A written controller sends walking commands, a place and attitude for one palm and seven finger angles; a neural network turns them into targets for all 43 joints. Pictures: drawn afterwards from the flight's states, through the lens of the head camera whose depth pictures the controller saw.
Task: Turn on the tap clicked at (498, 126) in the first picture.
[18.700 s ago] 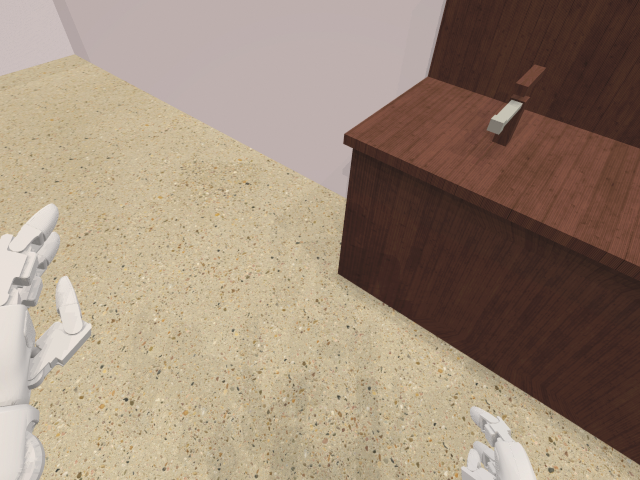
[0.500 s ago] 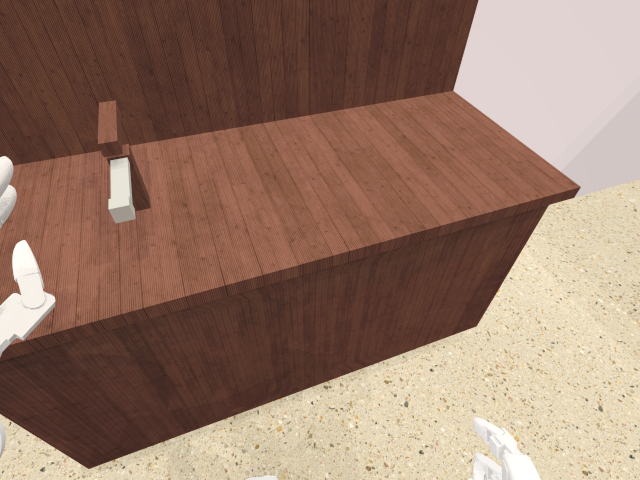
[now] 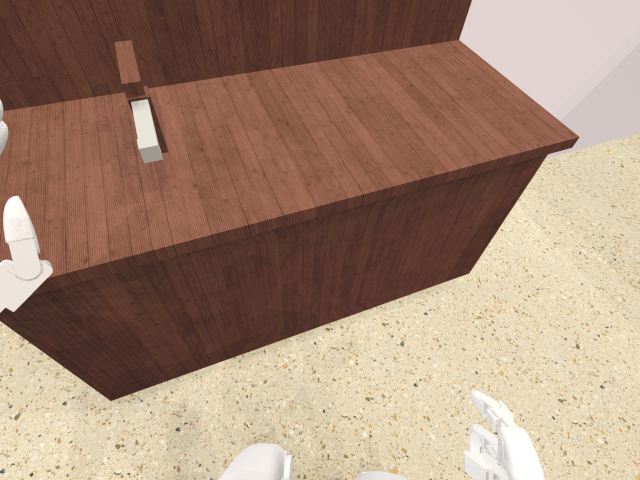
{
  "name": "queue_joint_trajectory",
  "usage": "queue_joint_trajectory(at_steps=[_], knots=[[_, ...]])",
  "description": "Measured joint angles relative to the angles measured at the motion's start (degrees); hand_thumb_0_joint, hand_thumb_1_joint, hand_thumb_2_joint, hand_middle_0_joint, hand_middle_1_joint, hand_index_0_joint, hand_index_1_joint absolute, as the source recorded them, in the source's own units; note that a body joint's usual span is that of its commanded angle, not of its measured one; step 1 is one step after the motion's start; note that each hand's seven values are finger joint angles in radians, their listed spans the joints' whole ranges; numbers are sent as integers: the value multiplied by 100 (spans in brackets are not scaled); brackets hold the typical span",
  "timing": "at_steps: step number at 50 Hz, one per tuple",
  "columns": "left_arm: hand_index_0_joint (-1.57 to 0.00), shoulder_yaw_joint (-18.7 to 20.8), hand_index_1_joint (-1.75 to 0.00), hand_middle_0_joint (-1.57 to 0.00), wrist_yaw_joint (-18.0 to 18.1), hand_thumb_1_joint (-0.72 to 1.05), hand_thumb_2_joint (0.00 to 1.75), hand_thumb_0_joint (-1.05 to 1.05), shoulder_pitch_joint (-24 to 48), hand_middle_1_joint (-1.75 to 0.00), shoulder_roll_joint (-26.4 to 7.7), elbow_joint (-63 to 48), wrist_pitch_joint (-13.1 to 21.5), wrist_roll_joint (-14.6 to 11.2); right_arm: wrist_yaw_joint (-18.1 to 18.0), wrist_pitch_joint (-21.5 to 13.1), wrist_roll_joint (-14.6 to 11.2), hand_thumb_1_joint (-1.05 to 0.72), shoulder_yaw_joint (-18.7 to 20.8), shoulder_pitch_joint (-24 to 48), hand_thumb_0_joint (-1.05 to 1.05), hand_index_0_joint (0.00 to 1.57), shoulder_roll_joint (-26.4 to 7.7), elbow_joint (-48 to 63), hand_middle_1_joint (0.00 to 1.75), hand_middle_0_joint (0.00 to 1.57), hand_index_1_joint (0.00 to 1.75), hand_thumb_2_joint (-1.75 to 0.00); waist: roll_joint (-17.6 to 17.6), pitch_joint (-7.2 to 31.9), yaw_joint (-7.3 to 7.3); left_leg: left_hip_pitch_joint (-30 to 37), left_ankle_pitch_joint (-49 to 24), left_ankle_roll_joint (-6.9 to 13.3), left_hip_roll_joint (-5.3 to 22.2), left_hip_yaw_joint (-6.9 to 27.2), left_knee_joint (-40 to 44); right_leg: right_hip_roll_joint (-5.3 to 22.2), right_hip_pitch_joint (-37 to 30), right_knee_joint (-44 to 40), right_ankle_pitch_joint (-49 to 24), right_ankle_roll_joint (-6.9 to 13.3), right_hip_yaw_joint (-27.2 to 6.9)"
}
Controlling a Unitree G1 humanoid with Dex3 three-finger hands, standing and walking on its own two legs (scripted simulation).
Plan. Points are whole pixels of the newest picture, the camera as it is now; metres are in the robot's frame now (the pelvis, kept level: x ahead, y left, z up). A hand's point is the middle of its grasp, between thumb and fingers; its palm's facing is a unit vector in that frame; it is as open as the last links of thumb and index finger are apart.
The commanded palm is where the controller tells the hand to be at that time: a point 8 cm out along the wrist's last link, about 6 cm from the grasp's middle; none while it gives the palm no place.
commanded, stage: come to a stop and stand still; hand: left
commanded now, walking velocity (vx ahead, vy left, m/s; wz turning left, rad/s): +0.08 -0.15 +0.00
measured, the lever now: (150, 149) +0.56 +0.26 +0.07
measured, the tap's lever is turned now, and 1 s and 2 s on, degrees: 0 0 0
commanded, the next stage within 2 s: look again from close up in 1.18 s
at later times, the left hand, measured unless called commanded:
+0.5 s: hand out of the picture +0.22 +0.30 +0.22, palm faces +0.43 -0.78 -0.45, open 7.4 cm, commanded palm +0.17 +0.33 +0.20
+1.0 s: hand out of the picture +0.28 +0.30 +0.19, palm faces +0.38 -0.82 -0.42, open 7.4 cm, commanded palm +0.22 +0.34 +0.20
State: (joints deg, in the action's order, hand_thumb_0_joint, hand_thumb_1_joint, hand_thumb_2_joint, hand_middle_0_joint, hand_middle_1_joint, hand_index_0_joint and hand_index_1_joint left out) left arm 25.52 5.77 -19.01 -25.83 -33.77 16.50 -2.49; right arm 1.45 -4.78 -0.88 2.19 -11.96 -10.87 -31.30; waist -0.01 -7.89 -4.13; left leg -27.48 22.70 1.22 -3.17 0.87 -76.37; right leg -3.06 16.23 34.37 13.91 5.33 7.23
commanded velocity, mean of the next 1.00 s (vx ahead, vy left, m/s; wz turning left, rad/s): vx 0.02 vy -0.03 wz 0.00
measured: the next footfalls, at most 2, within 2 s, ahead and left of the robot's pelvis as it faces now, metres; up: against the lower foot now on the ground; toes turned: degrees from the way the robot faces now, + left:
left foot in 0.24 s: +0.09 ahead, +0.18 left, +0.00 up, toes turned +0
right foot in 0.50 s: +0.09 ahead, -0.05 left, +0.00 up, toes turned -2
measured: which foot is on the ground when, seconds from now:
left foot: up 0.00-0.22, down 0.24-1.00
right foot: down 0.00-0.24, up 0.26-0.48, down 0.50-1.00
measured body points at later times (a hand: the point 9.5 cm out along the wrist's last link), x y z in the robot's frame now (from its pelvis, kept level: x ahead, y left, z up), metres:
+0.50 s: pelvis +0.01 +0.06 +0.01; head +0.01 +0.06 +0.46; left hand +0.19 +0.34 +0.24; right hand +0.16 -0.13 -0.08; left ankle +0.05 +0.18 -0.72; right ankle +0.04 -0.05 -0.72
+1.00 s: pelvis +0.06 +0.06 +0.02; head +0.08 +0.05 +0.47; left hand +0.25 +0.34 +0.21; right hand +0.24 -0.18 -0.06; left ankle +0.05 +0.18 -0.72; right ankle +0.05 -0.05 -0.72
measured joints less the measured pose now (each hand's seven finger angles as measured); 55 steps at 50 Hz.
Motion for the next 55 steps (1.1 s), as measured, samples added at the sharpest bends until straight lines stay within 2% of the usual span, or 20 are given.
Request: queue_joint_trajectory(at_steps=[3,5,7,9,10,12,13,15,18,21,24,25,27,29,32,35,37,42,48,55], knots=[[-21,308,-30,-21,-122,88,90,1,-805,-30,-124,134,-42,-150,99,387,-136,-90,1,-67,1,20,85,-11,30,20,30,-89,60,266,57,-884,-223,-65,104,64,-979,-31,86,-14,99,-86,-216],[-22,318,-30,-21,-173,88,90,1,-1188,-30,-57,348,-200,-187,91,540,-148,-90,-24,-192,1,20,105,-18,30,20,30,-89,137,467,117,-1163,-378,-98,341,100,-799,1,135,-145,24,-102,-326],[-22,157,-30,-21,-163,88,90,1,-1233,-30,62,448,-429,-174,35,547,-109,-90,-81,-347,1,20,92,-64,30,20,30,-89,293,568,229,-1019,-396,-70,577,18,136,144,166,-224,-4,-123,-346],[-22,-113,-30,-21,-82,88,90,1,-1098,-30,251,357,-591,-126,-60,428,-53,-90,-134,-495,1,20,41,-135,30,20,30,-89,466,613,413,-450,-235,-10,699,-105,1585,358,228,-145,85,-107,-296],[-22,-263,-30,-21,-24,88,90,2,-1033,-30,377,237,-646,-109,-118,329,-26,-90,-152,-559,1,20,-25,-144,30,20,30,-89,476,633,488,-64,-184,0,719,-112,2381,422,291,-3,236,-118,-263],[-21,-510,-30,-21,85,88,90,2,-886,-30,596,-79,-682,-103,-230,84,10,-90,-126,-627,1,20,-242,-52,30,20,30,-89,247,652,560,617,-255,2,791,7,3700,416,563,629,827,-137,-178],[-21,-539,-30,-21,142,88,90,2,-697,-30,581,-147,-663,-96,-270,-6,25,-90,-85,-500,1,20,-204,-122,30,20,30,-89,304,518,552,575,-383,-55,705,-3,3559,420,732,1170,1127,-156,-366],[-21,-473,-30,-21,183,88,90,2,-294,-30,402,-99,-617,-76,-280,-81,22,-90,-112,-235,1,20,20,-300,30,20,30,-89,535,276,578,667,-425,-155,536,-118,3396,298,1022,2221,1191,-224,-796],[-21,-237,-30,-21,164,88,90,2,5,-30,88,27,-620,-89,-145,-192,40,-90,-257,-149,1,20,331,-320,30,20,30,-89,599,293,430,827,-614,-177,417,-46,3726,147,1279,2833,881,-342,-806],[-21,-77,-30,-21,170,88,90,2,-144,-30,63,87,-529,-106,-10,-260,36,-90,-380,-218,1,20,404,-211,30,20,30,-89,278,446,357,908,-788,-141,444,66,4070,163,1012,1820,649,-360,-571],[-21,-5,-30,-20,168,89,90,2,-627,-30,25,174,-494,-107,26,-215,15,-90,-483,-349,1,20,383,-96,30,20,30,-89,4,698,387,878,-736,-151,434,43,4108,210,304,302,547,-402,-448],[-21,-10,-30,-20,160,89,90,1,-736,-30,7,258,-490,-86,17,-188,13,-90,-505,-372,1,21,366,-93,30,20,30,-89,-47,770,420,823,-646,-155,422,22,4009,219,141,-64,310,-351,-457],[-21,-175,-30,-20,131,89,90,1,-775,-30,166,538,-526,-52,-14,-107,15,-90,-495,-322,1,21,240,-219,30,20,30,-89,-309,793,450,730,-307,-99,468,131,3689,149,69,-141,42,-313,-348],[-21,-388,-30,-20,117,89,90,1,-682,-30,368,802,-650,-64,-56,-50,-5,-90,-462,-283,1,21,118,-415,30,20,30,-89,-373,812,525,677,-221,-60,414,139,3442,175,-12,-200,87,-317,-300],[-21,-578,-30,-20,151,89,90,1,-548,-30,665,978,-822,-83,-141,-14,3,-90,-454,-238,1,21,-44,-561,30,20,30,-89,-226,780,626,963,-432,-5,372,67,4006,251,-80,-264,132,-355,-337],[-21,-690,-30,-20,210,89,90,2,-391,-30,808,941,-890,-87,-244,-38,27,-90,-378,-133,1,21,-146,-540,30,20,30,-89,-39,574,645,1215,-806,-121,314,21,4412,336,-138,-180,216,-412,-380],[-21,-701,-30,-20,238,89,90,2,-381,-30,788,829,-896,-78,-281,-81,19,-90,-342,-82,1,20,-161,-457,30,20,30,-89,55,510,633,1322,-788,-135,300,-35,4551,349,-203,-275,190,-440,-437],[-21,-584,-30,-21,288,89,90,2,-446,-30,503,446,-721,-45,-265,-210,0,-90,-271,20,1,20,-155,-216,30,20,30,-89,15,469,462,1385,-793,-165,386,26,4744,253,-377,-687,62,-394,-378],[-21,-432,-30,-21,273,89,90,2,-738,-30,338,459,-583,-119,-236,-102,-27,-90,-241,128,1,20,-182,-122,30,20,30,-89,-127,580,350,1421,-689,-186,442,-2,4757,194,-450,-818,88,-384,-408],[-21,-596,-30,-21,249,89,90,2,-852,-30,508,835,-800,-169,-321,68,-36,-90,-266,103,1,20,-201,-168,30,20,30,-89,-172,607,423,1539,-652,-155,411,-45,4811,227,-536,-822,143,-419,-449]])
